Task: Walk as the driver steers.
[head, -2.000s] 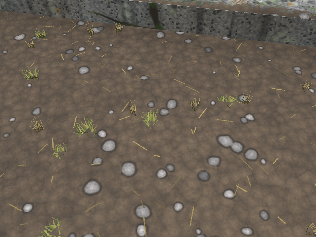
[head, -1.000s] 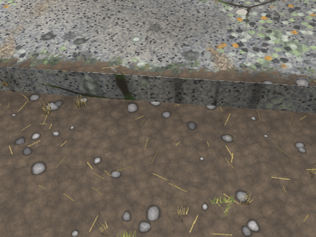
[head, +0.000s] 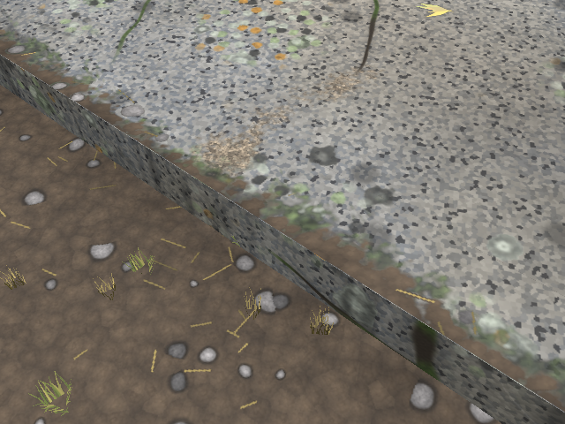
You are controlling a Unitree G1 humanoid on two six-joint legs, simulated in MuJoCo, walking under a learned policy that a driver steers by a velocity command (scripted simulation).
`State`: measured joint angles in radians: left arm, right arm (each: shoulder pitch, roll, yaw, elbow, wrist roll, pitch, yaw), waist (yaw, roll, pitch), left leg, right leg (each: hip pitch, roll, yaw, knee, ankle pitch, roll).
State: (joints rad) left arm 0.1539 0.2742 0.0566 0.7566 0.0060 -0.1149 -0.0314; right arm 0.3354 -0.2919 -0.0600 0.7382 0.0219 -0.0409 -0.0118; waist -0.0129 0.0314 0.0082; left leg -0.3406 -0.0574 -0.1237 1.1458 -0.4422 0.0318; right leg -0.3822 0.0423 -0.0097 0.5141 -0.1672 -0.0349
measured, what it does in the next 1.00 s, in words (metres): walks ahead: left foot, then right foot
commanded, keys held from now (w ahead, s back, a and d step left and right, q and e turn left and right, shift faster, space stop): w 1.00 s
